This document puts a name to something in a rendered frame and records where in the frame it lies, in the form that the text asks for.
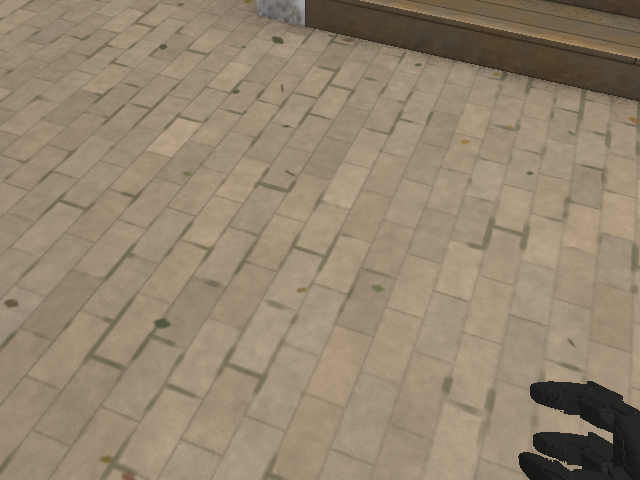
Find robot right hand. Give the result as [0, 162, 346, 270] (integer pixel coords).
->
[518, 381, 640, 480]

